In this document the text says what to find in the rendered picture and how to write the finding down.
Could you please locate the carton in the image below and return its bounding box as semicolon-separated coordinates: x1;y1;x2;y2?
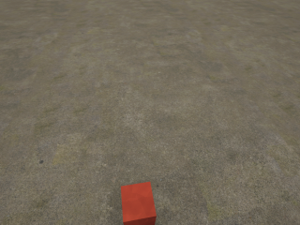
121;182;157;225

